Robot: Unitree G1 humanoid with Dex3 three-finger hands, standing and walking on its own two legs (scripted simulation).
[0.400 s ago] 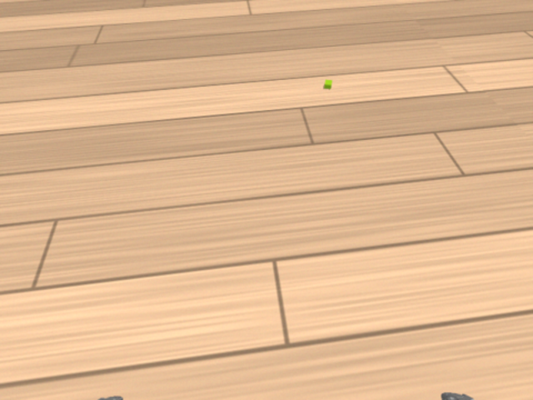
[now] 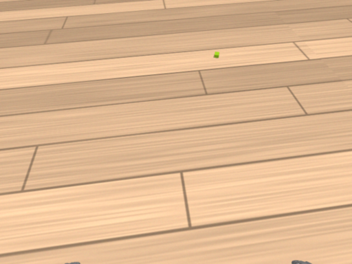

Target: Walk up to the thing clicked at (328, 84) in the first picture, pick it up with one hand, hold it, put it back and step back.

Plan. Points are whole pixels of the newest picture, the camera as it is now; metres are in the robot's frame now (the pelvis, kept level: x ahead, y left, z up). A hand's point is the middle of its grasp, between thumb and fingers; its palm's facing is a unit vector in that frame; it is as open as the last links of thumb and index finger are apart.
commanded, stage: stand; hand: left
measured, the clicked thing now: (216, 54) +2.07 -0.40 -0.77
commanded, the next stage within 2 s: walk up in 0.72 s
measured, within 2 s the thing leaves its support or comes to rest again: neither
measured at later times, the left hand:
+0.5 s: hand out of the picture +0.09 +0.25 -0.16, palm faces -0.02 -0.94 -0.34, open 7.3 cm
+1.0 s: hand (94, 241) +0.18 +0.24 -0.13, palm faces -0.15 -0.91 -0.38, open 7.4 cm
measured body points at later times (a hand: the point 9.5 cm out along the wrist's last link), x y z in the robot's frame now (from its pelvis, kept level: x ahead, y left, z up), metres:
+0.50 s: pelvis +0.01 +0.00 +0.00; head +0.02 +0.00 +0.45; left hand +0.09 +0.30 -0.13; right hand +0.09 -0.30 -0.13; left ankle -0.01 +0.13 -0.75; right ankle -0.01 -0.12 -0.75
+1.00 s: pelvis +0.06 -0.05 -0.01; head +0.06 -0.06 +0.44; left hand +0.19 +0.29 -0.11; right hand +0.07 -0.40 -0.13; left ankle -0.01 +0.13 -0.75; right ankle +0.13 -0.22 -0.72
